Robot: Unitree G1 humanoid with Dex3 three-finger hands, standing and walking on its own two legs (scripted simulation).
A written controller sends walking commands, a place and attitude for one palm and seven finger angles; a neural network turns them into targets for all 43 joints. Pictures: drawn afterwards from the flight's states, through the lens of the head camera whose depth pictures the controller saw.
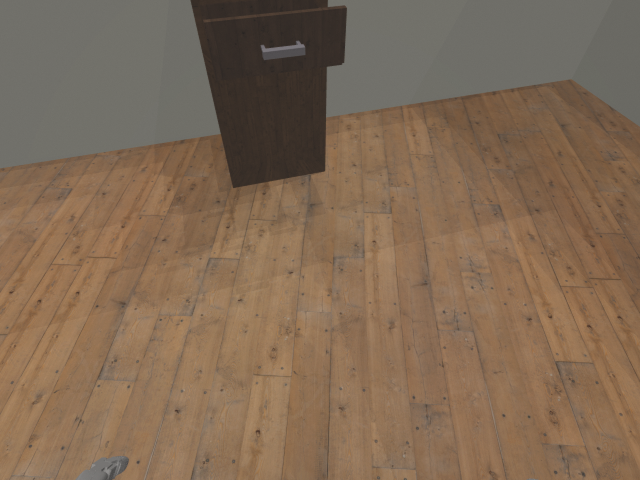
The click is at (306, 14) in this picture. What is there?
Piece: drawer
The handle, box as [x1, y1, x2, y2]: [260, 41, 305, 59]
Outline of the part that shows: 304,46 299,41 296,41 295,45 273,48 265,48 263,45 260,45 264,59 305,54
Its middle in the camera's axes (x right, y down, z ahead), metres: -0.11 -0.55 +1.12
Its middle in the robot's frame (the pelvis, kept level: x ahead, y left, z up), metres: +1.20 +0.18 -0.02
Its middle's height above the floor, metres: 0.75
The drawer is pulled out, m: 0.27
